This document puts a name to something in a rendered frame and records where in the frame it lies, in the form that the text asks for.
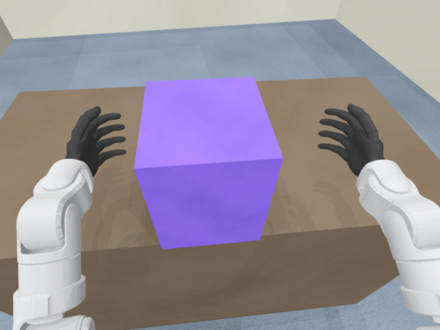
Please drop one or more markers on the robot left forearm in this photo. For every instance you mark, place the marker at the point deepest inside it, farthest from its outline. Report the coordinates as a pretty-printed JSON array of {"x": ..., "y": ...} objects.
[{"x": 49, "y": 245}]

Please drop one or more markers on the robot left upper arm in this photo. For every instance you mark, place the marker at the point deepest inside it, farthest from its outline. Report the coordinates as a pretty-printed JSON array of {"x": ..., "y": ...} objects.
[{"x": 71, "y": 323}]

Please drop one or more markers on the robot right hand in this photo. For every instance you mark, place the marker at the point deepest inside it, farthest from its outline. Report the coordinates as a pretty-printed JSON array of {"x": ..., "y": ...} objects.
[{"x": 362, "y": 144}]

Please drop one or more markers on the robot left hand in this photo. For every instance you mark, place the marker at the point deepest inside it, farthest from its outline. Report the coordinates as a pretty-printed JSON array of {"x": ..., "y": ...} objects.
[{"x": 84, "y": 145}]

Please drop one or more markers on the pedestal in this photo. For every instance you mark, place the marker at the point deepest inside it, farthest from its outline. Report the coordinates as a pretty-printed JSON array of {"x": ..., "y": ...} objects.
[{"x": 318, "y": 248}]

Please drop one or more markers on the robot right forearm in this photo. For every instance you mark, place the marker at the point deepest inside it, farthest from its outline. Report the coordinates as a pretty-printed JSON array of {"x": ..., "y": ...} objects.
[{"x": 411, "y": 224}]

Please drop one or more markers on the carton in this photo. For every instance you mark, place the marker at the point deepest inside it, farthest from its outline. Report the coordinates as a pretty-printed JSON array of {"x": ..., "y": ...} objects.
[{"x": 207, "y": 161}]

